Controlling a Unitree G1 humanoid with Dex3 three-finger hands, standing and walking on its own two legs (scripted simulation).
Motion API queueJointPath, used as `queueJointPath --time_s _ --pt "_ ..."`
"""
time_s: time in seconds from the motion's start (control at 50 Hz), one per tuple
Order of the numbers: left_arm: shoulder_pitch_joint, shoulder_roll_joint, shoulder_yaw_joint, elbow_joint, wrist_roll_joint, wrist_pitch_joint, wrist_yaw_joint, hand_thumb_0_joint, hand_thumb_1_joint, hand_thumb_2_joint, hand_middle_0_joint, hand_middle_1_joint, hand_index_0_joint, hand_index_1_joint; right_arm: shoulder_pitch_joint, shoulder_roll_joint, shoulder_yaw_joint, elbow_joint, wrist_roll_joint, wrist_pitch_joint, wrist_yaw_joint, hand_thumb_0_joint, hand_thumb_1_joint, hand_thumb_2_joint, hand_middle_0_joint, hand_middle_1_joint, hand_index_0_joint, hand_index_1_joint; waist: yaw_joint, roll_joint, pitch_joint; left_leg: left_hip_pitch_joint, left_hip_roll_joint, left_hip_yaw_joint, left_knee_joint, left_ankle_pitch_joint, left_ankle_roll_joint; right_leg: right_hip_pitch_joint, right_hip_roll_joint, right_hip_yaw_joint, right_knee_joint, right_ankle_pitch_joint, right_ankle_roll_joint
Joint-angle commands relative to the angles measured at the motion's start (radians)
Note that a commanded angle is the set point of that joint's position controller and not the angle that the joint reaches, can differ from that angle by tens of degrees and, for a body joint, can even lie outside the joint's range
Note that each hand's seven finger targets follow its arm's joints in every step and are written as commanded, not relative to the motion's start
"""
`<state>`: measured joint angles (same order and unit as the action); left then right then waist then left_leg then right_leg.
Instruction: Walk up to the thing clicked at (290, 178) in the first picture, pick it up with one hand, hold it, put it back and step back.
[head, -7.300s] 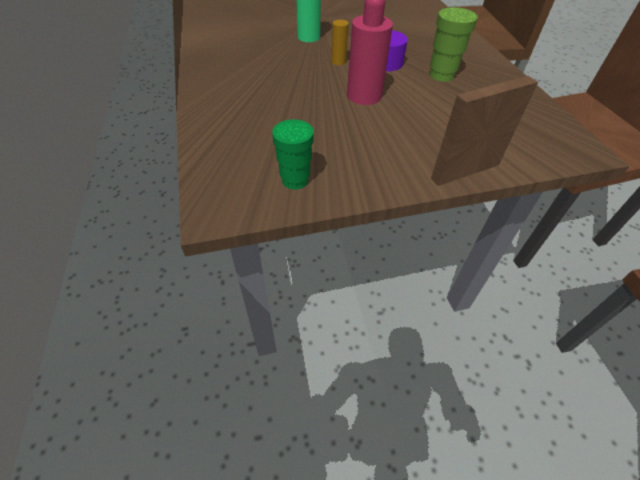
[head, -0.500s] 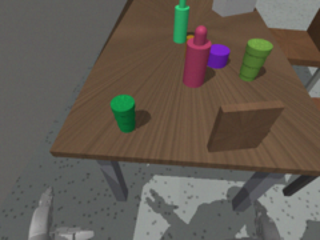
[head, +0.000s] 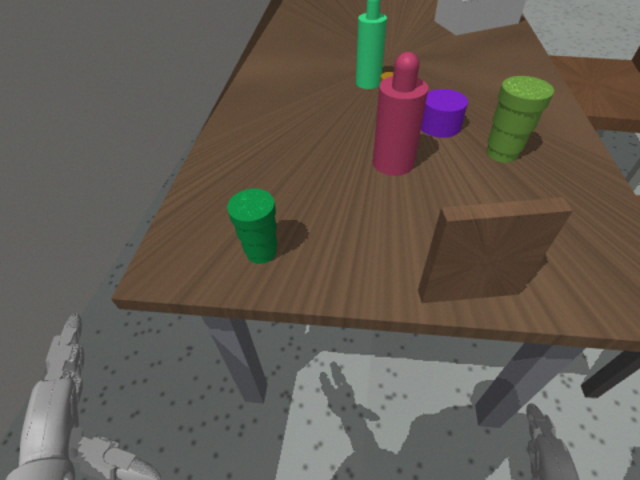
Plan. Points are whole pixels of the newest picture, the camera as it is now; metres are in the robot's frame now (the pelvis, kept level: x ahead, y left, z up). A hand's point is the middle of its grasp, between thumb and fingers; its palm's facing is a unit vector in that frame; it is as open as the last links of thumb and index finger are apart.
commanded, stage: rise first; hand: left
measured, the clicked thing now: (256, 229) +0.48 +0.13 +0.01
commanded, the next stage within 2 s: go down in 0.80 s
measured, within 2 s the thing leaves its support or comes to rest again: neither
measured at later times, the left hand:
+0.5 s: hand (97, 403) +0.17 +0.24 +0.08, palm faces +0.27 -0.88 -0.38, open 17.6 cm
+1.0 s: hand (84, 387) +0.18 +0.25 +0.10, palm faces +0.30 -0.87 -0.38, open 17.6 cm
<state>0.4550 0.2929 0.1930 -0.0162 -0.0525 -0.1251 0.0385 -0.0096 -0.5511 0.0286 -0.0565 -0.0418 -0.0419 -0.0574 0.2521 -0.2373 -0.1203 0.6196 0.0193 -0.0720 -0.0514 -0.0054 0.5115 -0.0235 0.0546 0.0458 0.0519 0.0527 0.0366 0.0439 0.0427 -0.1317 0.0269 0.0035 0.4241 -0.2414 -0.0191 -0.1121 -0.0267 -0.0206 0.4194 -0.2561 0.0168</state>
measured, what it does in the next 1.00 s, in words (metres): stands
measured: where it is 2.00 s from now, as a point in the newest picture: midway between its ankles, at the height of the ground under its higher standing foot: outside the picture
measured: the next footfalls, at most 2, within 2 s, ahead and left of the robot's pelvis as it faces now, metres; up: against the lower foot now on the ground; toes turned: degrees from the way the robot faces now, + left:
none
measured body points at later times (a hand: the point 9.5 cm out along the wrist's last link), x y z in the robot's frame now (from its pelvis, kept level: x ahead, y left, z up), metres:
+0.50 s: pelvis -0.01 +0.00 +0.00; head -0.01 -0.02 +0.45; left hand +0.15 +0.29 +0.10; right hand +0.15 -0.26 -0.09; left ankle -0.01 +0.13 -0.74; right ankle -0.02 -0.13 -0.74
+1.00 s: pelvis -0.01 +0.00 +0.00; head -0.01 -0.02 +0.45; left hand +0.16 +0.29 +0.13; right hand +0.16 -0.26 -0.09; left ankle -0.01 +0.13 -0.74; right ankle -0.02 -0.13 -0.74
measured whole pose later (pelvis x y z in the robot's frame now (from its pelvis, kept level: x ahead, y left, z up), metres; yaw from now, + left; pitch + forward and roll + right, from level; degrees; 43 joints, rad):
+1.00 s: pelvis -0.01 +0.00 +0.00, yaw +1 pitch -3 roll +0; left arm 0.48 0.30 0.27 -0.20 -0.06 -0.30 0.00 -0.01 -0.59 0.06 -0.07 -0.05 -0.05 -0.07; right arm 0.24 -0.23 -0.16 0.65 0.02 -0.13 -0.03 -0.01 0.51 -0.06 0.05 0.05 0.05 0.06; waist 0.05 0.04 0.04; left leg -0.16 0.02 -0.01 0.46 -0.25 -0.02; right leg -0.13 -0.04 -0.03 0.46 -0.27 0.02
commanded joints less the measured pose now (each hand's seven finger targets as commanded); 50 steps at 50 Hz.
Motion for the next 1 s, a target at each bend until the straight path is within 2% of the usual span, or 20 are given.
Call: queueJointPath --time_s 0.0,0.18,0.28,0.44,0.48,0.52,0.54,0.56,0.6,0.64,0.72,0.76,0.82,0.86,0.88,0.9,0.92,0.94,0.96,0.98 --pt "-0.044 0.174 0.110 -0.241 0.002 -0.084 0.009 0.000 -0.567 0.025 -0.051 -0.039 -0.037 -0.055 -0.111 -0.141 -0.062 -0.121 -0.002 -0.058 -0.009 0.000 0.529 -0.027 0.051 0.049 0.050 0.049 0.008 -0.018 -0.072 0.020 -0.030 0.045 -0.058 0.197 0.029 -0.025 0.015 -0.043 -0.065 0.192 -0.019" --pt "-0.043 0.181 0.131 -0.288 0.001 -0.126 -0.002 0.000 -0.558 0.025 -0.049 -0.037 -0.037 -0.050 -0.106 -0.109 -0.047 -0.071 -0.003 -0.073 -0.003 0.000 0.538 -0.029 0.051 0.050 0.050 0.050 0.010 -0.022 -0.036 -0.002 -0.036 0.043 -0.066 0.126 0.033 -0.046 0.011 -0.044 -0.081 0.124 -0.015" --pt "-0.023 0.193 0.150 -0.330 0.002 -0.153 0.000 0.000 -0.562 0.034 -0.050 -0.038 -0.036 -0.053 -0.114 -0.149 -0.078 -0.116 -0.003 -0.089 -0.006 0.000 0.541 -0.032 0.051 0.050 0.050 0.050 0.005 -0.032 -0.087 0.016 -0.033 0.036 -0.061 0.153 0.034 -0.017 0.014 -0.047 -0.069 0.152 -0.016" --pt "-0.024 0.169 0.130 -0.362 0.001 -0.177 -0.007 0.000 -0.580 0.049 -0.056 -0.046 -0.038 -0.065 -0.119 -0.110 -0.057 -0.094 0.002 -0.102 0.002 0.000 0.527 -0.043 0.051 0.051 0.050 0.051 0.012 -0.023 -0.037 -0.002 -0.033 0.035 -0.076 0.108 0.031 -0.044 0.020 -0.054 -0.074 0.101 -0.020" --pt "-0.007 0.182 0.148 -0.378 0.002 -0.182 -0.006 0.000 -0.581 0.051 -0.056 -0.045 -0.039 -0.063 -0.104 -0.156 -0.098 -0.099 0.001 -0.106 0.000 0.000 0.525 -0.047 0.051 0.052 0.051 0.052 0.008 -0.026 -0.044 0.002 -0.027 0.029 -0.079 0.110 0.030 -0.039 0.026 -0.058 -0.068 0.105 -0.023" --pt "-0.003 0.163 0.128 -0.387 0.002 -0.190 -0.010 0.000 -0.574 0.047 -0.055 -0.045 -0.041 -0.060 -0.101 -0.090 -0.046 -0.091 0.004 -0.108 0.009 0.000 0.524 -0.048 0.051 0.052 0.051 0.052 0.019 -0.019 -0.044 -0.002 -0.031 0.031 -0.072 0.124 0.031 -0.030 0.021 -0.057 -0.068 0.115 -0.020" --pt "0.002 0.185 0.153 -0.384 0.000 -0.192 -0.008 0.000 -0.573 0.052 -0.054 -0.044 -0.039 -0.061 -0.108 -0.125 -0.081 -0.088 0.006 -0.109 0.006 0.000 0.532 -0.048 0.051 0.052 0.051 0.052 0.022 -0.006 -0.046 -0.008 -0.034 0.034 -0.072 0.130 0.029 -0.032 0.020 -0.055 -0.064 0.121 -0.022" --pt "0.002 0.178 0.138 -0.395 0.001 -0.194 -0.009 0.000 -0.575 0.052 -0.056 -0.046 -0.042 -0.062 -0.116 -0.156 -0.102 -0.115 0.003 -0.113 0.003 0.000 0.526 -0.051 0.051 0.052 0.051 0.052 0.008 -0.019 -0.063 0.010 -0.031 0.034 -0.069 0.142 0.029 -0.028 0.021 -0.054 -0.065 0.134 -0.021" --pt "0.001 0.172 0.140 -0.409 0.003 -0.200 -0.010 0.000 -0.583 0.058 -0.058 -0.049 -0.042 -0.067 -0.112 -0.114 -0.066 -0.123 0.003 -0.114 0.009 0.000 0.520 -0.055 0.051 0.053 0.051 0.053 0.017 -0.019 -0.072 0.008 -0.031 0.033 -0.064 0.153 0.030 -0.018 0.021 -0.055 -0.063 0.144 -0.020" --pt "0.002 0.180 0.142 -0.420 0.002 -0.204 -0.008 0.000 -0.583 0.063 -0.059 -0.051 -0.043 -0.068 -0.113 -0.146 -0.098 -0.114 0.002 -0.115 0.005 0.000 0.520 -0.059 0.051 0.053 0.051 0.053 0.013 -0.011 -0.073 0.008 -0.028 0.029 -0.067 0.165 0.027 -0.013 0.024 -0.056 -0.057 0.155 -0.022" --pt "-0.001 0.192 0.171 -0.409 0.002 -0.209 -0.006 0.000 -0.588 0.070 -0.060 -0.051 -0.043 -0.070 -0.105 -0.116 -0.075 -0.108 0.005 -0.115 0.008 0.000 0.519 -0.064 0.051 0.054 0.051 0.054 0.022 -0.007 -0.059 0.004 -0.034 0.035 -0.066 0.158 0.028 -0.016 0.021 -0.052 -0.063 0.146 -0.022" --pt "-0.008 0.182 0.157 -0.426 0.002 -0.210 -0.007 0.000 -0.597 0.076 -0.063 -0.055 -0.044 -0.075 -0.103 -0.144 -0.098 -0.137 0.002 -0.119 0.003 0.000 0.511 -0.069 0.051 0.054 0.051 0.054 0.004 -0.022 -0.079 0.023 -0.032 0.034 -0.063 0.175 0.029 -0.016 0.021 -0.052 -0.063 0.167 -0.020" --pt "-0.006 0.205 0.190 -0.406 -0.001 -0.208 -0.007 0.000 -0.588 0.071 -0.060 -0.052 -0.044 -0.069 -0.087 -0.153 -0.108 -0.128 0.005 -0.117 0.004 0.000 0.517 -0.067 0.051 0.054 0.051 0.054 0.012 -0.015 -0.060 0.011 -0.030 0.031 -0.068 0.177 0.026 -0.016 0.024 -0.055 -0.060 0.168 -0.022" --pt "-0.005 0.183 0.175 -0.404 -0.002 -0.211 -0.011 0.000 -0.600 0.000 -0.071 -0.069 -0.081 -0.058 -0.084 -0.117 -0.082 -0.121 0.008 -0.117 0.009 0.000 0.519 -0.049 0.051 0.051 0.050 0.051 0.015 -0.028 -0.050 0.011 -0.031 0.032 -0.066 0.171 0.028 -0.019 0.022 -0.055 -0.062 0.160 -0.020" --pt "-0.064 0.102 0.159 -0.412 -0.030 -0.241 -0.037 0.000 -0.570 0.080 -0.048 -0.027 -0.008 -0.069 -0.107 -0.046 -0.011 -0.107 -0.002 -0.113 0.026 0.000 0.594 -0.048 0.050 0.054 0.051 0.054 0.009 -0.041 -0.078 -0.032 -0.035 0.028 -0.014 0.153 0.025 -0.044 0.018 -0.048 -0.026 0.145 -0.010" --pt "0.005 0.214 0.195 -0.366 -0.002 -0.221 -0.016 0.000 -0.606 0.000 -0.070 -0.065 -0.079 -0.054 -0.109 -0.152 -0.119 -0.120 0.008 -0.117 0.007 0.000 0.515 -0.050 0.051 0.051 0.050 0.051 0.019 -0.016 -0.051 0.007 -0.037 0.034 -0.062 0.163 0.028 -0.031 0.016 -0.054 -0.056 0.155 -0.016" --pt "-0.079 0.137 0.194 -0.386 -0.036 -0.244 -0.039 0.000 -0.579 0.080 -0.050 -0.027 -0.006 -0.072 -0.108 -0.089 -0.040 -0.111 -0.005 -0.112 0.020 0.000 0.589 -0.049 0.050 0.054 0.051 0.054 0.003 -0.053 -0.076 -0.038 -0.036 0.030 -0.012 0.133 0.028 -0.059 0.012 -0.043 -0.030 0.132 -0.009" --pt "-0.007 0.227 0.201 -0.375 -0.002 -0.227 -0.023 0.000 -0.601 0.000 -0.071 -0.066 -0.078 -0.057 -0.087 -0.160 -0.129 -0.120 0.006 -0.113 0.006 0.000 0.519 -0.048 0.051 0.051 0.050 0.051 0.016 -0.037 -0.067 0.011 -0.036 0.033 -0.055 0.162 0.032 -0.033 0.011 -0.049 -0.056 0.160 -0.014" --pt "-0.107 0.122 0.179 -0.387 -0.041 -0.254 -0.047 0.000 -0.611 0.020 -0.089 -0.079 -0.081 -0.087 -0.090 -0.076 -0.025 -0.111 -0.004 -0.110 0.023 0.000 0.532 -0.047 0.050 0.050 0.050 0.050 -0.007 -0.055 -0.086 -0.038 -0.040 0.031 -0.001 0.134 0.029 -0.071 0.010 -0.039 -0.024 0.136 -0.007" --pt "-0.087 0.138 0.178 -0.377 -0.035 -0.263 -0.059 0.000 -0.611 0.020 -0.082 -0.079 -0.076 -0.086 -0.101 -0.089 -0.054 -0.101 -0.004 -0.107 0.024 0.000 0.536 -0.047 0.050 0.050 0.050 0.050 -0.003 -0.037 -0.095 -0.033 -0.039 0.031 0.005 0.143 0.028 -0.068 0.008 -0.042 -0.009 0.147 -0.006"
